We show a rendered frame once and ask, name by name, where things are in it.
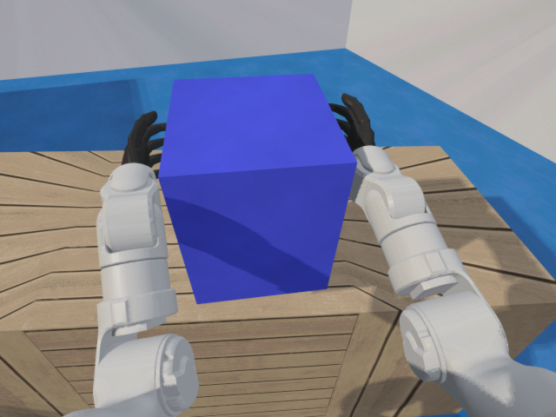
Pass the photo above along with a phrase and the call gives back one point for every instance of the robot right forearm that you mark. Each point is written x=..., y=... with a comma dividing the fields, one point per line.
x=420, y=263

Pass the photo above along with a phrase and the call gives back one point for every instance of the robot right hand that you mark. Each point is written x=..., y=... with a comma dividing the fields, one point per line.
x=357, y=127

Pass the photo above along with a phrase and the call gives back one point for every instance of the carton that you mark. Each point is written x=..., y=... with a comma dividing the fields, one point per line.
x=256, y=175

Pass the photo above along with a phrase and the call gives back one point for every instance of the right robot upper arm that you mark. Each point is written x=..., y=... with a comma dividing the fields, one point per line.
x=455, y=341

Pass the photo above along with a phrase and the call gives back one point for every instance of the robot left forearm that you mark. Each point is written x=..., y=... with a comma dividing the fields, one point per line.
x=132, y=251

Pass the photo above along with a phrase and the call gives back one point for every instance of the left robot upper arm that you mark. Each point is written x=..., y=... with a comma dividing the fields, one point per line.
x=148, y=377

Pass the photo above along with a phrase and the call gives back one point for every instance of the pedestal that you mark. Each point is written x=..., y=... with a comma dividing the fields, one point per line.
x=335, y=352

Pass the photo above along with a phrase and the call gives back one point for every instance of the robot left hand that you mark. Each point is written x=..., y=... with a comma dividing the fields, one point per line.
x=139, y=147

